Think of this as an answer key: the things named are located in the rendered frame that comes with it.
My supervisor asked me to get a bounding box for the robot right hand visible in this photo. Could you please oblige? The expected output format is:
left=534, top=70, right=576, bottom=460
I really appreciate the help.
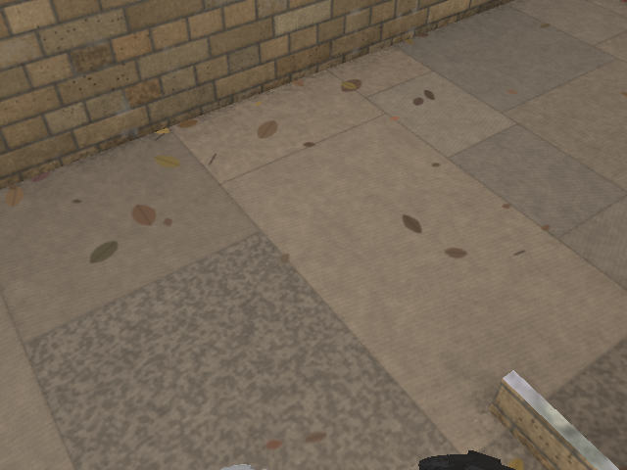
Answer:
left=418, top=450, right=515, bottom=470

